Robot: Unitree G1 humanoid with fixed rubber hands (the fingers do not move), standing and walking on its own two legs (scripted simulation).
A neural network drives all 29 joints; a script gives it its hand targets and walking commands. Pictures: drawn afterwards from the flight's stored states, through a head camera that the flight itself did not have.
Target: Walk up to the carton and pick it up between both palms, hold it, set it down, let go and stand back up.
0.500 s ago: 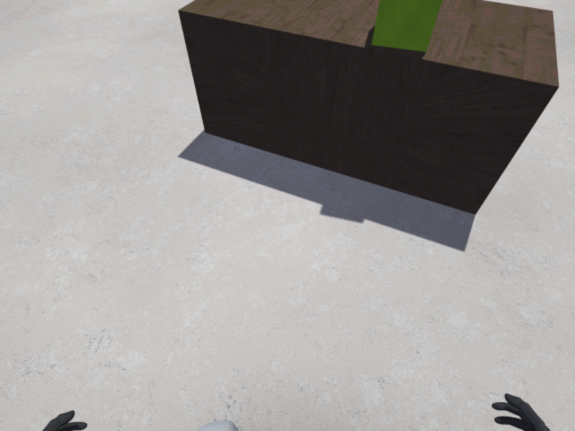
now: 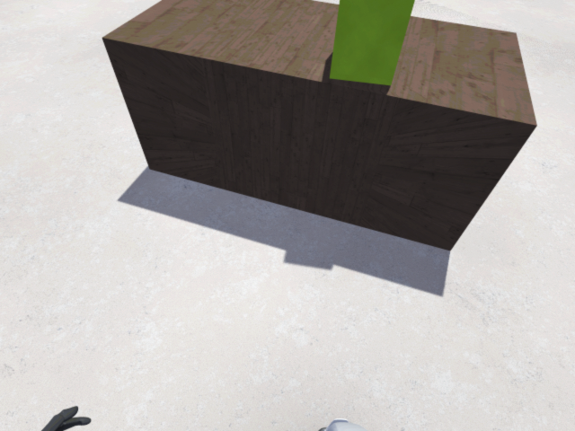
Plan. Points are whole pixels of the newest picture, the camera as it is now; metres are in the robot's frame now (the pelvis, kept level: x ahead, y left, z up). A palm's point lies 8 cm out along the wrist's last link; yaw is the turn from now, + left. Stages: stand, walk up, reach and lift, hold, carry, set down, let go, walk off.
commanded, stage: walk up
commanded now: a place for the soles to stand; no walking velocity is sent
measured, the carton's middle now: (368, 28) +1.24 -0.23 +0.02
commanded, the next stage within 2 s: none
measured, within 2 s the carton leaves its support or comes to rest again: neither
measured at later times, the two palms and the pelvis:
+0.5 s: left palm (116, 295) +0.34 +0.30 -0.08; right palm (518, 344) +0.27 -0.35 -0.06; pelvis +0.23 -0.01 +0.02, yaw -4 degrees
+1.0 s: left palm (168, 203) +0.55 +0.26 -0.07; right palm (488, 234) +0.50 -0.40 -0.08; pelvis +0.43 -0.06 +0.01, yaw -7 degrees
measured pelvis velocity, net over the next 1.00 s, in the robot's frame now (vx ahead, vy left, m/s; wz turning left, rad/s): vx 0.43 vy -0.06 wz -0.12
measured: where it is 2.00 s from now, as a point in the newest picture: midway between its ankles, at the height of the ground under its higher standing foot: (310, 274)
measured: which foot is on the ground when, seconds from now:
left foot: down 0.00-0.00, up 0.02-0.30, down 0.32-0.68, up 0.70-1.00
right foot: down 0.00-0.34, up 0.36-0.64, down 0.66-1.00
